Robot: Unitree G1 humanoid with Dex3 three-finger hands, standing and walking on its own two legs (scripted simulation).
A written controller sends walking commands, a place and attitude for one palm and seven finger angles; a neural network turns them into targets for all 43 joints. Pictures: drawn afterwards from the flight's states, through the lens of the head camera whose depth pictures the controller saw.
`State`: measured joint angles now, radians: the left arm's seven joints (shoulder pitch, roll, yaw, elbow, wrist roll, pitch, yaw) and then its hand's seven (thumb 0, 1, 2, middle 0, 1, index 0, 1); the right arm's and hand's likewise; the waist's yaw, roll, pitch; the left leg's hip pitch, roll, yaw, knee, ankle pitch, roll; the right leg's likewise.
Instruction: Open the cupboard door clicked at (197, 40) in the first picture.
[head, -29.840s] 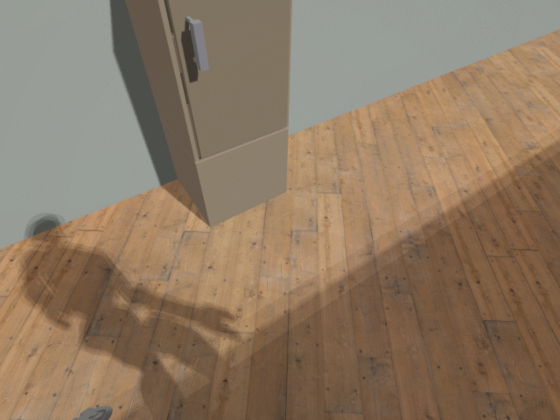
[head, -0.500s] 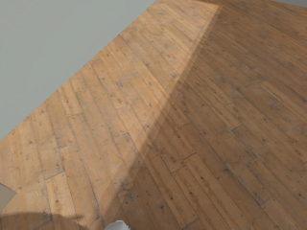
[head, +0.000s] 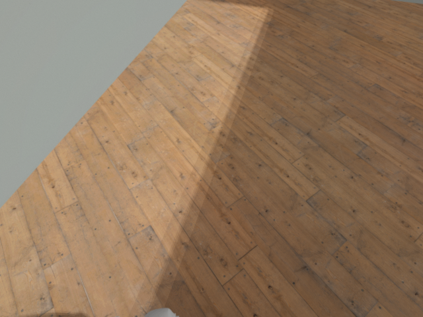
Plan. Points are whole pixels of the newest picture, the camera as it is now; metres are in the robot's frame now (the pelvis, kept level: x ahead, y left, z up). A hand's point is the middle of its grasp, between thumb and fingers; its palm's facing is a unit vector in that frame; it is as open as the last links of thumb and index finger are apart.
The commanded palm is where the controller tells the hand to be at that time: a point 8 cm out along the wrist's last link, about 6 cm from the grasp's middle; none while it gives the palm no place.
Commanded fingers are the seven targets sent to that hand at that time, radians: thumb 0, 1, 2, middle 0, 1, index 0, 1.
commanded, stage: walk to a spot facing it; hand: left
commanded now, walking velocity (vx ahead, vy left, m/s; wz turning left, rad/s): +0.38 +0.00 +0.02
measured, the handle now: out of the picture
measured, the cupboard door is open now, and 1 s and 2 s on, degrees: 45 45 45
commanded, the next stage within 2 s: turn to face it in 0.48 s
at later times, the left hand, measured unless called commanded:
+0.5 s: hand (144, 233) +0.33 +0.18 -0.15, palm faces +0.00 -0.98 -0.19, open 7.4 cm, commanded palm none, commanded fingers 0.00 0.90 0.90 -0.20 -0.30 -0.20 -0.30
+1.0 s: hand (161, 210) +0.41 +0.15 -0.20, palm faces +0.22 -0.96 -0.19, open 7.3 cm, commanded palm none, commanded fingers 0.00 0.90 0.90 -0.20 -0.30 -0.20 -0.30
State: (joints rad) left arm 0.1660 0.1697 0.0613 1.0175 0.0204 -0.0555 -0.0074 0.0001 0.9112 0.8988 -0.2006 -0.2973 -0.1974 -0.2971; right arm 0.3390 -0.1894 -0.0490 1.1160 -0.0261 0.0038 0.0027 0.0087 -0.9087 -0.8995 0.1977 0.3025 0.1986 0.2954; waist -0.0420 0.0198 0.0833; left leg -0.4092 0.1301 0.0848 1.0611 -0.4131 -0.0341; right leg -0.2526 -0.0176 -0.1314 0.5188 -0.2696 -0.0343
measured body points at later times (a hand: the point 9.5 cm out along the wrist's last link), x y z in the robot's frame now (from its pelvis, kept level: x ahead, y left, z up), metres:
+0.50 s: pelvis +0.24 -0.01 +0.00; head +0.26 -0.02 +0.45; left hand +0.33 +0.23 -0.14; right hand +0.22 -0.24 -0.16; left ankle +0.20 +0.13 -0.73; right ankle +0.32 -0.14 -0.71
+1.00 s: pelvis +0.41 -0.03 -0.02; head +0.45 -0.01 +0.43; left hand +0.40 +0.21 -0.18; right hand +0.55 -0.27 -0.15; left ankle +0.47 +0.06 -0.73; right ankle +0.35 -0.16 -0.68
